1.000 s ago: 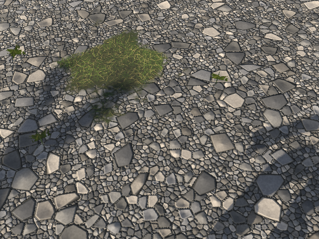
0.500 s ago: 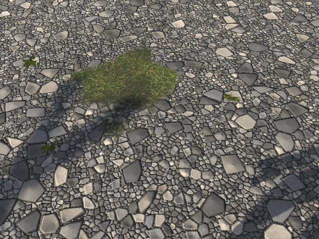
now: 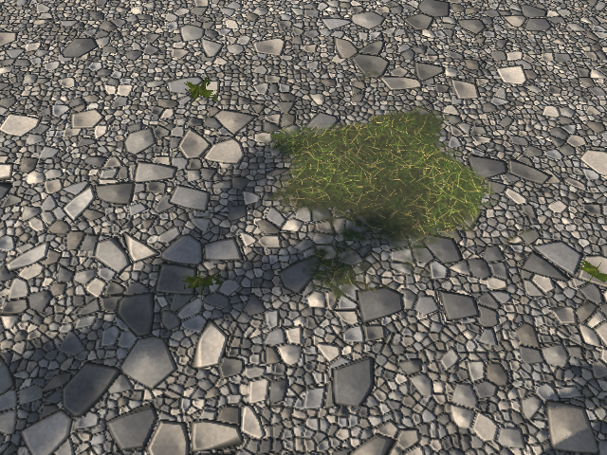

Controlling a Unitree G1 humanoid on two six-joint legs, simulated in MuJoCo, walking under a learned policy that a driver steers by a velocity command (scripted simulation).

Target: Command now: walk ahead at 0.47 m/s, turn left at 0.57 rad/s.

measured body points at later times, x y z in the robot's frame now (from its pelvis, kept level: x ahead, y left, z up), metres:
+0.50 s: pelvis +0.30 -0.05 +0.00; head +0.33 -0.05 +0.45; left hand +0.41 +0.23 -0.10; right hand +0.42 -0.32 -0.11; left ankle +0.24 +0.09 -0.66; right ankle +0.34 -0.12 -0.74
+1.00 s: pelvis +0.58 +0.00 +0.00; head +0.60 +0.00 +0.45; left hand +0.76 +0.25 -0.11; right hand +0.62 -0.30 -0.09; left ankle +0.61 +0.10 -0.74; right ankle +0.52 -0.14 -0.65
